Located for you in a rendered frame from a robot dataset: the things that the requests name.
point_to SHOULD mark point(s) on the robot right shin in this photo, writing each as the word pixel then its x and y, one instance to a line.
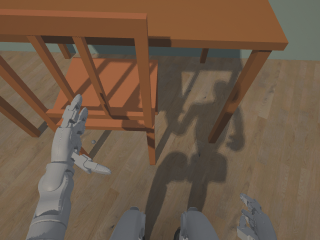
pixel 190 209

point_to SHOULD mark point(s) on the chair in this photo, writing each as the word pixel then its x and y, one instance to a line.
pixel 120 94

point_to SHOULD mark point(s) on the table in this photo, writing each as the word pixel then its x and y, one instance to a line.
pixel 207 24

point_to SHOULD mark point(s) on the robot left hand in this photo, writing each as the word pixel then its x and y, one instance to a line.
pixel 67 136

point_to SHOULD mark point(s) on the robot left forearm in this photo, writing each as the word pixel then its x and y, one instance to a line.
pixel 51 217

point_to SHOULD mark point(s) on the left robot thigh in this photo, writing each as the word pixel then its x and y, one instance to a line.
pixel 131 226

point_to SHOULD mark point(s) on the robot right hand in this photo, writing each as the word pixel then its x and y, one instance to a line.
pixel 260 224

